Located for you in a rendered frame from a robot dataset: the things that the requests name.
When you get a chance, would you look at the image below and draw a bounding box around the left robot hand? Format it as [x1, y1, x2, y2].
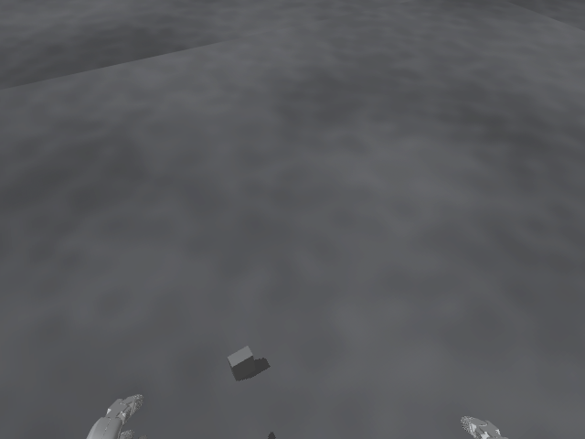
[87, 394, 147, 439]

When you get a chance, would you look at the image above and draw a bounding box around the right robot hand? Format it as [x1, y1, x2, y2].
[461, 416, 508, 439]

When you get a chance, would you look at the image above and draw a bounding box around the carton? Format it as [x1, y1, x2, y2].
[227, 346, 255, 381]

